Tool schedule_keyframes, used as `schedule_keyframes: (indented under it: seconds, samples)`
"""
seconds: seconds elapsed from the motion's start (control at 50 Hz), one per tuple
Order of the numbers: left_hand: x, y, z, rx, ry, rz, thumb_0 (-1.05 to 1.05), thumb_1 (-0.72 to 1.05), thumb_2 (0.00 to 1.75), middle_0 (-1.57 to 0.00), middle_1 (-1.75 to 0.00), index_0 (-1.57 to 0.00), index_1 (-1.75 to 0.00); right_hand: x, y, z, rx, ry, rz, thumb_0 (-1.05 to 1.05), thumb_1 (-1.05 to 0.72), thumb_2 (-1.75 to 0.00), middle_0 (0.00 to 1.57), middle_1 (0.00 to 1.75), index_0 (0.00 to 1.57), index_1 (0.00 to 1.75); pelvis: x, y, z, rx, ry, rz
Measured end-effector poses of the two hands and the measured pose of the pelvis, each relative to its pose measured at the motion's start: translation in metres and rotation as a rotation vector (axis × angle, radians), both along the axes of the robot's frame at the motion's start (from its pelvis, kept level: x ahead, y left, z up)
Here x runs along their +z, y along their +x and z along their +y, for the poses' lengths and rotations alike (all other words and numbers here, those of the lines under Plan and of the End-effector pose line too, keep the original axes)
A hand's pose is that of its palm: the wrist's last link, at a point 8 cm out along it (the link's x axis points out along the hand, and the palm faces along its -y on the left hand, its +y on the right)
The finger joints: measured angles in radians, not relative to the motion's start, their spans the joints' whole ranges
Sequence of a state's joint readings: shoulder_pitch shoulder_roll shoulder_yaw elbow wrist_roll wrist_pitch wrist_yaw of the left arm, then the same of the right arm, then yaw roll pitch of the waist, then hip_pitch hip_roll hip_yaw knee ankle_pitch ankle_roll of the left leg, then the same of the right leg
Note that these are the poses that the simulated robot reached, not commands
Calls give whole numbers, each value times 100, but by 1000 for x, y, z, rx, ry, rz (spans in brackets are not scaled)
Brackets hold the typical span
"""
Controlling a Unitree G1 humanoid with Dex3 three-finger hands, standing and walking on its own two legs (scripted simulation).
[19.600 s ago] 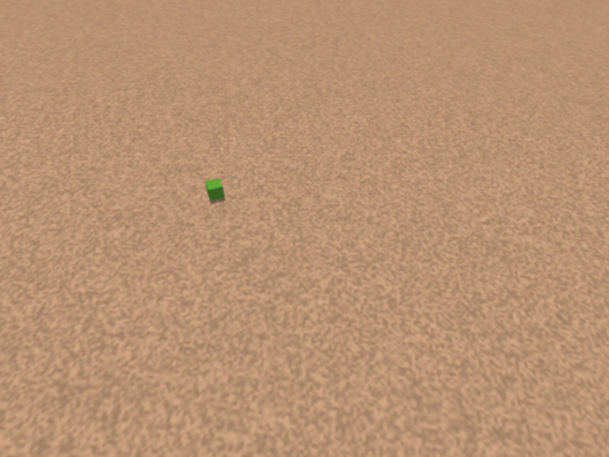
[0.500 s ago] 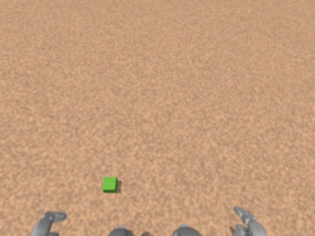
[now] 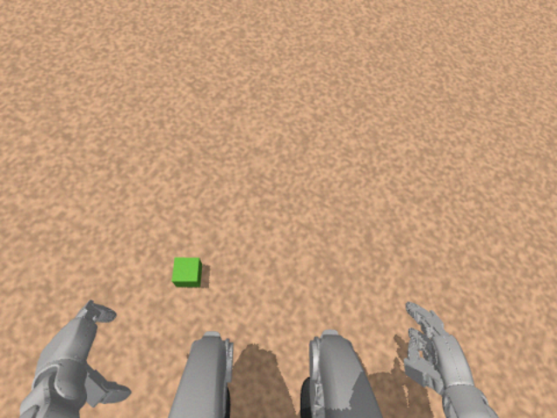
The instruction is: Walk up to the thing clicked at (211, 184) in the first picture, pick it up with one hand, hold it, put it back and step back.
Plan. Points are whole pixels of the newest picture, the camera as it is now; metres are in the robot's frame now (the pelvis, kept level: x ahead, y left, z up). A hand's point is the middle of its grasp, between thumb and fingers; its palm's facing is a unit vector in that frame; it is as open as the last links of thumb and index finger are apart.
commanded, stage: rise first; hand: left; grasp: from above
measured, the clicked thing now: (187, 272) +0.46 +0.23 -0.56
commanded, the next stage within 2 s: none
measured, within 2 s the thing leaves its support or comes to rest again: neither
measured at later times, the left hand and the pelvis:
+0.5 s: hand (138, 303) +0.33 +0.28 -0.32, palm faces -0.48 -0.22 -0.85, open 13.5 cm; pelvis -0.06 +0.00 -0.18, yaw -2 degrees
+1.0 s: hand (149, 287) +0.38 +0.28 -0.39, palm faces -0.47 -0.02 -0.88, open 13.7 cm; pelvis -0.06 +0.01 -0.23, yaw -4 degrees
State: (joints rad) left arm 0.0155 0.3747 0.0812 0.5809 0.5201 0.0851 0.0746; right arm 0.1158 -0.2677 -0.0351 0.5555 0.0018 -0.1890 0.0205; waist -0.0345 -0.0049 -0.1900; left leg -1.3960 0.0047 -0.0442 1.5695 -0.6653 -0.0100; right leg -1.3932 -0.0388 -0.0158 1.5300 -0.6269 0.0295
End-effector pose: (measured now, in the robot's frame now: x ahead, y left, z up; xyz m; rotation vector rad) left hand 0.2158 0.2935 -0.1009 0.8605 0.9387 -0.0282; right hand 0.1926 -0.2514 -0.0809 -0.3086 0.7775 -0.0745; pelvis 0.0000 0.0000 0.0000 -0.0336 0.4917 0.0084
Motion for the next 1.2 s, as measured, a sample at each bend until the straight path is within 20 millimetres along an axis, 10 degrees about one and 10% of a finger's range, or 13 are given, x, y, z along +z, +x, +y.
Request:
schedule_keyframes:
  seconds: [0.26, 0.42, 0.7, 1.2]
  samples:
    - [-102, 76, -3, -308, 195, -100, 0, -45, 90, -18, -99, -19, -98, -145, -76, -24, -50, -5, 243, 0, -93, -90, 20, 29, 20, 30, -110, -39, -6, -11, -7, 104]
    - [-148, 108, -5, -457, 271, -147, 0, -43, 92, -16, -99, -18, -98, -200, -138, -28, -107, -21, 400, 1, -91, -90, 20, 29, 20, 30, -161, -57, -5, -17, -21, 104]
    - [-197, 147, -9, -611, 362, -181, 0, -47, 99, -10, -98, -11, -97, -225, -190, -29, -169, -69, 540, 0, -90, -90, 20, 29, 21, 30, -203, -63, 4, -20, -57, 99]
    - [-249, 182, -17, -730, 424, -211, 0, -37, 89, -19, -86, -21, -86, -261, -201, -23, -126, -79, 626, 0, -91, -90, 20, 29, 21, 30, -244, -57, 6, -29, -74, 110]
